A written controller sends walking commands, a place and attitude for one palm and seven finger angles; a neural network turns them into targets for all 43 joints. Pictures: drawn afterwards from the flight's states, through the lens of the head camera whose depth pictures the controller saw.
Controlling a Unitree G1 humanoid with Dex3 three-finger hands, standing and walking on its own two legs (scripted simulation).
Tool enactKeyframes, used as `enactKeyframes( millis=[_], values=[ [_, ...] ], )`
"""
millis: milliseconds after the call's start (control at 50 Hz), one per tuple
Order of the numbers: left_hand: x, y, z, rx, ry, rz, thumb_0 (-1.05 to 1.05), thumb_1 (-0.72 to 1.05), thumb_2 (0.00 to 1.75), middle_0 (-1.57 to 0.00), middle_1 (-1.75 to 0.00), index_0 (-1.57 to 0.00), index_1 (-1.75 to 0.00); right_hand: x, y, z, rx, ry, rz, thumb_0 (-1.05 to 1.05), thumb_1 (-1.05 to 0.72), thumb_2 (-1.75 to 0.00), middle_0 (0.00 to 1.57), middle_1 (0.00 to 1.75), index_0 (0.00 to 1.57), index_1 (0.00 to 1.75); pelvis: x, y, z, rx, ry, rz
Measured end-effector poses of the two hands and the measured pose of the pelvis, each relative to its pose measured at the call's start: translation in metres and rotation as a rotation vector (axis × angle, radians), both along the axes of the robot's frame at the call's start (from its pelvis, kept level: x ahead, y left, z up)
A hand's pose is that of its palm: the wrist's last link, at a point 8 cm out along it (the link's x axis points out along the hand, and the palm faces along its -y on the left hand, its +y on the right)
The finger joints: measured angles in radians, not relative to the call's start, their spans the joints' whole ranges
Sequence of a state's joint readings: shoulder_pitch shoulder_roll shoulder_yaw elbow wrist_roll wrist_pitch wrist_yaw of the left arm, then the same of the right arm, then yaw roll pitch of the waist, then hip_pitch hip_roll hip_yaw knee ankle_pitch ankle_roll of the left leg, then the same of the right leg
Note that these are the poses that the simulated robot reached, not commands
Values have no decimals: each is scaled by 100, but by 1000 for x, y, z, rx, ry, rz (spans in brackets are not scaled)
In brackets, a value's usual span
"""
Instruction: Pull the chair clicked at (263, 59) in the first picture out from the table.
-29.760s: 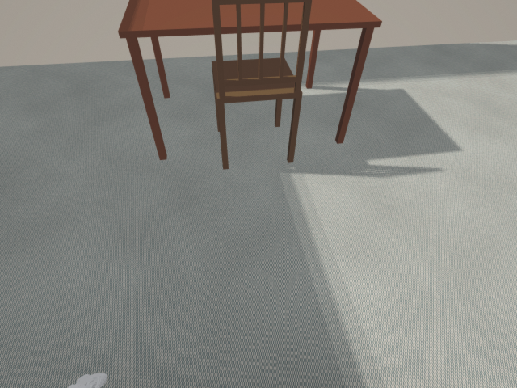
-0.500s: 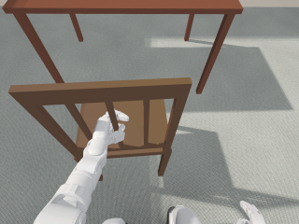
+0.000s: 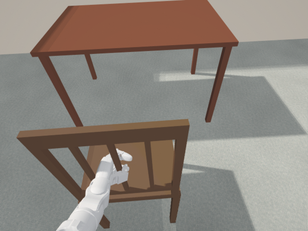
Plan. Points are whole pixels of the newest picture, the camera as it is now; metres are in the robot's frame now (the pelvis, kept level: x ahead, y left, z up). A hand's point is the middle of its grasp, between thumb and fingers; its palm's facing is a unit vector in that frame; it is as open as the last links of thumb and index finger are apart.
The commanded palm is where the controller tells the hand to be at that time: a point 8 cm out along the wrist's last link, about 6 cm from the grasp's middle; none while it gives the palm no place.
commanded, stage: stop walking, hand still on the chair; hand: left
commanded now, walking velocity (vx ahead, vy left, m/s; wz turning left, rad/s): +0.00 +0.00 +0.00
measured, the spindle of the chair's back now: (119, 169) +0.32 +0.13 -0.07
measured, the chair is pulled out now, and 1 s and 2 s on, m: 0.62 0.62 0.62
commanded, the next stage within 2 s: open the thumb and straighten the fingers in 0.30 s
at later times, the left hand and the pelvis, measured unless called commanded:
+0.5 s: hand (124, 173) +0.30 +0.11 -0.05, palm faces -0.07 -0.99 -0.14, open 5.1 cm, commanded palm +0.28 +0.16 -0.03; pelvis +0.00 +0.00 +0.00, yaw +1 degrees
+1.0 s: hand (119, 168) +0.31 +0.12 -0.05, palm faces -0.07 -0.98 -0.16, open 15.7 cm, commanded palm +0.29 +0.18 -0.03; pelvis +0.02 +0.01 -0.02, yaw +1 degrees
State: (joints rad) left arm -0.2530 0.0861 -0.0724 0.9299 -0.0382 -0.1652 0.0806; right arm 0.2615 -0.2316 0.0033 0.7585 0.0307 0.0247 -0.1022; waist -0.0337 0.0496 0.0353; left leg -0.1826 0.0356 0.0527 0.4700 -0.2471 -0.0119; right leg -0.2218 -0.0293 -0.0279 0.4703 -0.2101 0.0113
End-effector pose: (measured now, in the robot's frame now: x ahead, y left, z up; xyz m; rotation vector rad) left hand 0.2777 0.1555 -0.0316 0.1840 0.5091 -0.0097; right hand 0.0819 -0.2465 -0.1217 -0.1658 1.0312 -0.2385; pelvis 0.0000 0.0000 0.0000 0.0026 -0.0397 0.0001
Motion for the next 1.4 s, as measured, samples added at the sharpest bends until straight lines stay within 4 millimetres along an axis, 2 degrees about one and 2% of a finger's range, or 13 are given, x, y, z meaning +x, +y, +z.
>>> enactKeyframes(
  millis=[120,260,420,500,580,700,780,860,940,1060,1140,1240,1400],
  values=[
    [1,1,-1,1,-8,-14,2,74,86,-30,-125,-50,-145,15,-4,8,-28,-35,6,1,-91,-90,20,30,20,30,1,2,0,2,6,-1],
    [2,1,-2,-1,-9,-20,1,74,87,-31,-128,-50,-145,29,4,11,-20,-53,19,1,-91,-90,20,30,20,30,3,4,1,3,10,-2],
    [2,1,-1,-3,-6,-20,2,74,87,-30,-129,-50,-145,33,13,10,3,-51,28,1,-91,-90,20,30,20,30,4,3,1,4,8,-2],
    [5,3,-5,-38,-27,-19,2,71,84,-35,-132,-50,-145,31,10,12,29,-62,25,1,-91,-90,20,30,20,30,4,0,-3,5,41,18],
    [9,8,0,-32,-90,-40,2,54,74,-41,-138,-50,-145,27,-1,15,8,-79,34,1,-91,-90,20,30,20,30,4,0,-6,-1,70,21],
    [13,14,2,-17,-68,-47,1,5,49,-45,-137,-49,-141,28,-11,9,-8,-73,41,1,-91,-90,20,30,20,30,7,5,-12,-6,105,22],
    [18,20,1,-11,-42,-24,1,-23,35,-42,-125,-44,-128,34,-10,6,-9,-89,36,1,-91,-90,20,30,20,30,11,8,-15,-4,124,18],
    [17,20,1,-20,-38,-25,0,-40,27,-36,-105,-37,-106,44,-2,2,5,-114,49,1,-91,-90,20,30,20,30,16,9,-17,-4,137,20],
    [16,15,-2,-28,-30,-34,0,-48,23,-28,-80,-28,-81,57,6,0,17,-135,70,1,-91,-90,20,30,20,30,21,10,-20,-4,146,24],
    [22,31,-2,-1,-30,5,0,-52,21,-14,-40,-14,-41,74,13,0,18,-156,96,1,-91,-90,20,30,20,30,25,8,-24,-5,156,29],
    [22,30,-2,-21,-26,-8,-1,-53,21,-7,-20,-7,-21,83,13,1,14,-170,106,1,-91,-90,20,30,20,30,29,7,-25,-10,164,36],
    [19,27,-4,-25,-17,-21,-1,-54,20,-3,-8,-3,-8,89,9,3,-3,-182,113,1,-91,-90,20,30,20,30,31,7,-27,-11,171,40],
    [5,28,-3,-22,-26,-19,-1,-54,20,-1,-1,-1,-2,92,3,7,-19,-200,108,1,-91,-90,20,30,20,30,33,6,-29,-13,176,39]
  ],
)
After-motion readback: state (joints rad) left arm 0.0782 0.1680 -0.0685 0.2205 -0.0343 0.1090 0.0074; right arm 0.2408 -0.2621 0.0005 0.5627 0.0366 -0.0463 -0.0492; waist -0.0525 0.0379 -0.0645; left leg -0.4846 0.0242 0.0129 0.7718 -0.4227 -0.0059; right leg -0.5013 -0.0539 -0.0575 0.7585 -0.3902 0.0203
